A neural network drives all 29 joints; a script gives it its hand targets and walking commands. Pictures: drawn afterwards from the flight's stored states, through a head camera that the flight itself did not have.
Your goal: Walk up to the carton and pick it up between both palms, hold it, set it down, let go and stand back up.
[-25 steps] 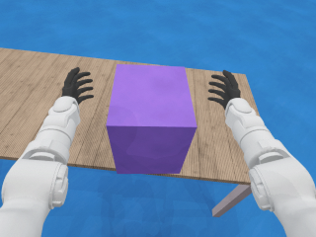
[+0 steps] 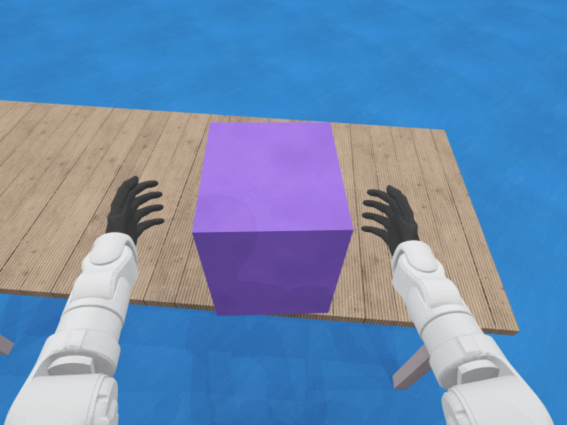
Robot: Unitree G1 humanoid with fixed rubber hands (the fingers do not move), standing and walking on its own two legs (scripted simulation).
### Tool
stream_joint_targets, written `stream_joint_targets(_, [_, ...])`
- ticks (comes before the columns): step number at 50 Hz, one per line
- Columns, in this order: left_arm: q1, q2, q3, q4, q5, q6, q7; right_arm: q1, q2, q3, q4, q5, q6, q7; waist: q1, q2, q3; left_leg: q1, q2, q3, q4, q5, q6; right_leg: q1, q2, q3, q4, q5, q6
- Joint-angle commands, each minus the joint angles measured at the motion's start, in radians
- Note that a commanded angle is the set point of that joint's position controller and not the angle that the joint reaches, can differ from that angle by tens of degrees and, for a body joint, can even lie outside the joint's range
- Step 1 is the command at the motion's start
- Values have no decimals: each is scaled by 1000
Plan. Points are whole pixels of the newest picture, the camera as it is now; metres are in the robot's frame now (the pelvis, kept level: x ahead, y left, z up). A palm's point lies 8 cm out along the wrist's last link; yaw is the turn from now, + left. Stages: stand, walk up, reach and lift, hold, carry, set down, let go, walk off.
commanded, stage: set down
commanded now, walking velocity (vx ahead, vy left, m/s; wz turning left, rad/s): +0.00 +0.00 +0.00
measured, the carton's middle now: (271, 222) +0.48 +0.07 -0.03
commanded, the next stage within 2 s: none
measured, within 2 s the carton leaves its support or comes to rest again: neither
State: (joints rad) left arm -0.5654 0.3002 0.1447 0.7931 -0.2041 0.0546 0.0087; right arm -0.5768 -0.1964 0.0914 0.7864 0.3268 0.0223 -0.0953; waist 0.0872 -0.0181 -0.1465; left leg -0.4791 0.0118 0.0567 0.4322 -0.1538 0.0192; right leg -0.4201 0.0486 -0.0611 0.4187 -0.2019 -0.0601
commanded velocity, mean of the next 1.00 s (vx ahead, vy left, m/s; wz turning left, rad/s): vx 0.00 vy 0.00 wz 0.00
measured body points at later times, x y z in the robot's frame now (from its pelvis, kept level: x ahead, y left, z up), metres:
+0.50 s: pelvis +0.02 -0.01 +0.00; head +0.04 +0.00 +0.45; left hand +0.31 +0.27 +0.01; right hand +0.35 -0.15 +0.01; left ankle +0.03 +0.11 -0.74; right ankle -0.01 -0.08 -0.74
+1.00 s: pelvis +0.00 +0.00 +0.00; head -0.01 +0.03 +0.44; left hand +0.24 +0.25 -0.04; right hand +0.29 -0.15 -0.03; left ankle +0.03 +0.11 -0.74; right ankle -0.01 -0.08 -0.74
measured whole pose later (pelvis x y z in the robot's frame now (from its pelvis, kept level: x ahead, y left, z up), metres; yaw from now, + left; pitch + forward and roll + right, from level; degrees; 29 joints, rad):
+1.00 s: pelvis +0.00 +0.00 +0.00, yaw +1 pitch +1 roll +0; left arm -0.13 0.21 0.05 0.87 -0.14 -0.44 0.08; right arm -0.19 -0.09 0.06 0.99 0.21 -0.46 0.02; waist 0.07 -0.09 -0.04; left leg -0.32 -0.01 0.03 0.52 -0.22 0.02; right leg -0.27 0.04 -0.06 0.53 -0.29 -0.06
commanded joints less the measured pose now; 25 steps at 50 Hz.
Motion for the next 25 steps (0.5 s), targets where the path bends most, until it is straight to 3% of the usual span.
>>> stream_joint_targets(1, [-406, 183, 50, -315, 7, -66, -10, -424, -147, -77, -267, -12, -77, -4, -9, 82, -503, 375, -10, -23, 27, 401, -52, 144, -20, 82, -47, 175, 36])
stream_joint_targets(2, [-362, 165, 56, -332, 8, -67, 0, -397, -143, -75, -270, -16, -78, 3, -4, 58, -514, 396, 1, -39, 24, 412, -50, 131, -13, 64, -48, 152, 35])
stream_joint_targets(5, [-313, 143, 40, -350, 30, -83, 6, -339, -123, -87, -261, -20, -87, 22, -11, 100, -459, 422, 10, -42, 26, 450, -69, 107, -11, 69, -64, 118, 37])
stream_joint_targets(8, [-177, 139, 63, -385, 49, -96, -4, -228, -87, -46, -292, -21, -112, 26, 14, 72, -433, 401, -7, -27, 33, 505, -49, 177, -22, 81, -55, 243, 40])
stream_joint_targets(9, [-128, 131, 81, -340, 67, -98, -13, -180, -79, -52, -231, -31, -112, 24, 3, 60, -390, 407, -1, -34, 30, 506, -46, 185, -23, 83, -57, 251, 45])
stream_joint_targets(11, [-111, 123, 95, -354, 84, -124, -22, -165, -78, -41, -310, -23, -145, 20, 25, 69, -409, 377, -15, -21, 33, 530, -45, 243, -35, 101, -36, 362, 50])
stream_joint_targets(12, [-28, 105, 109, -360, 91, -131, -30, -101, -57, -16, -306, -22, -156, 17, 23, 30, -411, 363, -22, -16, 31, 539, -42, 293, -44, 110, -25, 449, 61])
stream_joint_targets(15, [-41, 122, 123, -353, 99, -148, -33, -131, -75, -47, -302, -34, -176, 12, 16, 51, -354, 321, -20, -18, 7, 457, -27, 310, -53, 122, -35, 391, 61])
stream_joint_targets(16, [7, 112, 130, -351, 114, -160, -30, -41, -59, -33, -313, -35, -187, 10, 23, 25, -337, 328, -13, -23, 5, 467, -25, 306, -55, 124, -33, 378, 59])
stream_joint_targets(17, [-4, 89, 116, -343, 99, -166, -32, -64, -50, -36, -270, -43, -190, 10, 7, 26, -303, 334, -15, -25, 0, 458, -24, 278, -56, 114, -47, 342, 61])
stream_joint_targets(18, [28, 100, 115, -333, 98, -174, -31, -41, -42, -15, -316, -40, -200, 12, 32, 9, -299, 329, -16, -23, 0, 461, -23, 291, -56, 112, -44, 330, 55])
stream_joint_targets(19, [-16, 106, 111, -338, 87, -185, -33, -79, -47, -26, -338, -45, -207, 8, 32, 15, -313, 291, -21, -20, -1, 439, -21, 312, -61, 120, -38, 359, 51])
stream_joint_targets(20, [59, 94, 107, -338, 93, -201, -33, 1, -31, -23, -339, -49, -221, 7, 7, -10, -298, 292, -16, -36, -6, 439, -15, 323, -64, 122, -34, 377, 56])
stream_joint_targets(22, [66, 79, 95, -295, 79, -226, -42, 10, -34, -33, -329, -69, -243, 5, 13, -4, -315, 283, -19, -22, -1, 420, -17, 317, -70, 139, -30, 375, 60])
stream_joint_targets(25, [89, 69, 75, -365, 87, -307, -26, 47, -4, -45, -333, -82, -299, 13, 10, 47, -351, 312, -19, -34, 14, 484, -30, 288, -67, 135, -24, 396, 45])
